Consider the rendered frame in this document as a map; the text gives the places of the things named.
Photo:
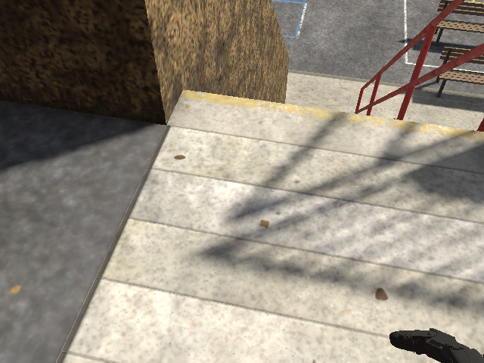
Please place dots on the right robot hand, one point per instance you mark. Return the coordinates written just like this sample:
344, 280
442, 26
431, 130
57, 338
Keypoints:
435, 344

